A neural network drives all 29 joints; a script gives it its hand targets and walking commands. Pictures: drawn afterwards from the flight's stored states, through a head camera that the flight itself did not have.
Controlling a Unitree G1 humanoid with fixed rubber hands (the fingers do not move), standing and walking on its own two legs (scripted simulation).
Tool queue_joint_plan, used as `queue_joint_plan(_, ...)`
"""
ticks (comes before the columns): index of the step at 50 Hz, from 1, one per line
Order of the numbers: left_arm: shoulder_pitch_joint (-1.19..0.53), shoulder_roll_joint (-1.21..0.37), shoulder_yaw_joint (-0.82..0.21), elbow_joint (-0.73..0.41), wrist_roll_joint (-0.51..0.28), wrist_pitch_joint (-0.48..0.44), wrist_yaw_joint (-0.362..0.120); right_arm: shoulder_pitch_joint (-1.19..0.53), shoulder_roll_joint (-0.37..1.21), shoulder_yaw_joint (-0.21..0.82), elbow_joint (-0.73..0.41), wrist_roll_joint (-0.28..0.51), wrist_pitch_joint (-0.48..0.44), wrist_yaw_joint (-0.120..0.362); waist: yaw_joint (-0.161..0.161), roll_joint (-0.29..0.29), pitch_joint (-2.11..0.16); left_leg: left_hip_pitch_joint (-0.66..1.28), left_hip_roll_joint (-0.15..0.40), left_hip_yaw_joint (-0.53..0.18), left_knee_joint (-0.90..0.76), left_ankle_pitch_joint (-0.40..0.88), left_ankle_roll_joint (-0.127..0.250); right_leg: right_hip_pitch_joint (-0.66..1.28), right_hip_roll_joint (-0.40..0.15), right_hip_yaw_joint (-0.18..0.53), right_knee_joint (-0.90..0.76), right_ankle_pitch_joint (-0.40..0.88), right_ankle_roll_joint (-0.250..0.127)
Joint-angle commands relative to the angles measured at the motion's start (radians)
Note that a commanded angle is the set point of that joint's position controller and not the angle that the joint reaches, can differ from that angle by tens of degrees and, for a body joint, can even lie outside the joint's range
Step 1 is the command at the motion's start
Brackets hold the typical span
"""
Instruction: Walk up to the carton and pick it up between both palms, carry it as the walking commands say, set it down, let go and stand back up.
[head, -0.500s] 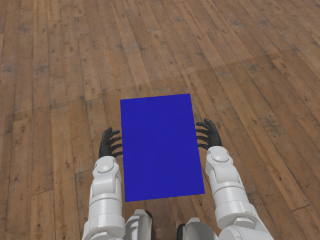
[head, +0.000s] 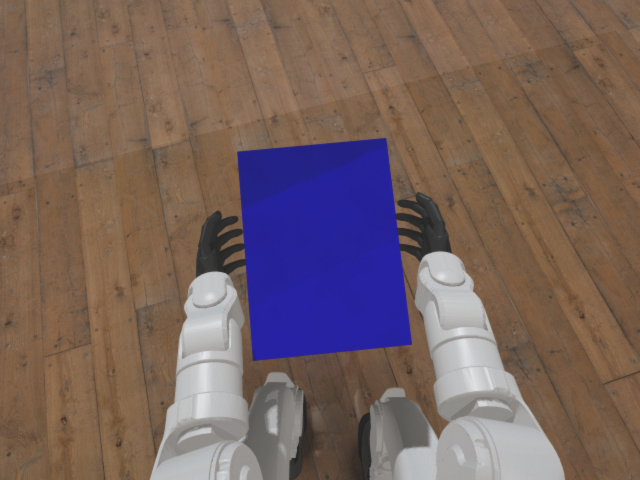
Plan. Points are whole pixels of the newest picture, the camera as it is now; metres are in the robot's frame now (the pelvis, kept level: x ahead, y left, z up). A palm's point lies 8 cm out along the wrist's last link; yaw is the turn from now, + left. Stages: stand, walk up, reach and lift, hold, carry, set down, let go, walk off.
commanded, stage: set down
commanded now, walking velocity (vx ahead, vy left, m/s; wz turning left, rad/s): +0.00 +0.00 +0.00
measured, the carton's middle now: (320, 252) +0.43 +0.05 -0.15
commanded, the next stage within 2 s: none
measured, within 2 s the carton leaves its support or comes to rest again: neither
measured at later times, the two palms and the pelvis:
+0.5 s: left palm (228, 276) +0.39 +0.19 -0.15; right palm (410, 258) +0.43 -0.09 -0.15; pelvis -0.01 -0.01 -0.08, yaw +0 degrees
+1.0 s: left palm (238, 275) +0.42 +0.19 -0.24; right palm (397, 260) +0.45 -0.08 -0.23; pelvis -0.03 +0.00 -0.15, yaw -2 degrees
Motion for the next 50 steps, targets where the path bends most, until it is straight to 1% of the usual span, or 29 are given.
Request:
queue_joint_plan(1, -0.588, -0.874, -0.61, 0.054, -0.141, -0.033, -0.285, -0.522, 0.939, 0.568, 0.096, 0.122, -0.018, 0.272, 0.038, 0.034, -0.789, 0.632, -0.121, -0.097, -0.018, 0.276, -0.019, 0.098, 0.106, 0.072, -0.119, 0.173, 0.01)
queue_joint_plan(7, -0.628, -0.845, -0.599, 0.069, -0.156, -0.034, -0.283, -0.56, 0.931, 0.566, 0.107, 0.136, -0.022, 0.241, 0.037, 0.027, -0.833, 0.518, -0.133, -0.08, 0.06, 0.262, -0.023, 0.053, 0.115, 0.068, -0.052, 0.176, 0.021)
queue_joint_plan(15, -0.698, -0.8, -0.571, 0.091, -0.167, -0.035, -0.279, -0.637, 0.924, 0.563, 0.119, 0.156, -0.025, 0.202, 0.05, 0.014, -0.878, 0.38, -0.146, -0.053, 0.16, 0.228, -0.024, 0.015, 0.125, 0.066, 0.033, 0.172, 0.033)
queue_joint_plan(24, -0.795, -0.762, -0.542, 0.112, -0.178, -0.029, -0.274, -0.735, 0.908, 0.542, 0.14, 0.17, -0.02, 0.173, 0.055, 0.007, -0.911, 0.266, -0.153, -0.032, 0.257, 0.185, -0.026, -0.04, 0.136, 0.056, 0.125, 0.143, 0.039)
queue_joint_plan(33, -0.891, -0.74, -0.52, 0.125, -0.185, -0.022, -0.264, -0.826, 0.888, 0.508, 0.169, 0.179, -0.011, 0.166, 0.057, 0.014, -0.932, 0.203, -0.153, -0.023, 0.335, 0.157, -0.029, -0.131, 0.146, 0.035, 0.214, 0.107, 0.039)
queue_joint_plan(50, -1.054, -0.71, -0.52, 0.125, -0.207, -0.021, -0.243, -0.957, 0.838, 0.466, 0.205, 0.195, -0.005, 0.18, 0.052, 0.043, -0.969, 0.173, -0.145, -0.033, 0.458, 0.153, -0.033, -0.343, 0.156, -0.009, 0.374, 0.066, 0.03)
